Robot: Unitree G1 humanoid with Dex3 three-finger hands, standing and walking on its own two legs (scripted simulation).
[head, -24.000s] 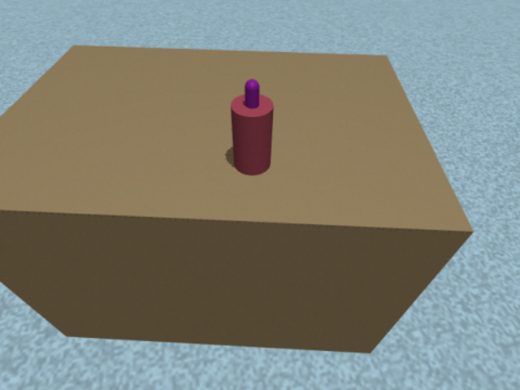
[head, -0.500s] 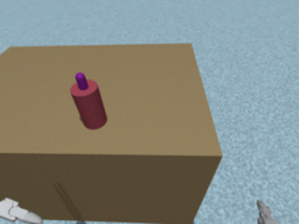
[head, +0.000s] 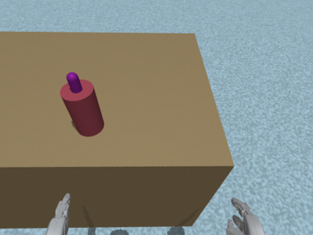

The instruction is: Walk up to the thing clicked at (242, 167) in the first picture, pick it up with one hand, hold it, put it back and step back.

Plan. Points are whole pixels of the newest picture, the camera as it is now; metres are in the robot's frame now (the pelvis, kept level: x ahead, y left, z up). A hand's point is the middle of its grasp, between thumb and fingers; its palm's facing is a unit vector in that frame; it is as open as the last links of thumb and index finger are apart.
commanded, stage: home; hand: left
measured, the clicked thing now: (82, 103) +0.46 +0.22 +0.08
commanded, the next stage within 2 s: none
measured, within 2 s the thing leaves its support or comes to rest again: neither
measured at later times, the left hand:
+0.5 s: hand (96, 232) +0.18 +0.17 -0.11, palm faces +0.07 -0.97 -0.23, open 17.5 cm
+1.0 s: hand out of the picture +0.04 +0.26 -0.14, palm faces -0.05 -0.92 -0.40, open 17.6 cm
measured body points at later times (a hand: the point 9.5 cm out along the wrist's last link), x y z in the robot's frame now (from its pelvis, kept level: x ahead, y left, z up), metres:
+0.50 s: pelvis +0.00 -0.01 +0.00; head +0.02 -0.01 +0.45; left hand +0.17 +0.22 -0.09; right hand +0.12 -0.25 -0.11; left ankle +0.01 +0.10 -0.74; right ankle -0.04 -0.12 -0.74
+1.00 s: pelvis -0.02 -0.01 +0.00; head -0.02 -0.01 +0.45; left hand +0.04 +0.31 -0.12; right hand +0.05 -0.31 -0.13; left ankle +0.01 +0.10 -0.74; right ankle -0.04 -0.12 -0.74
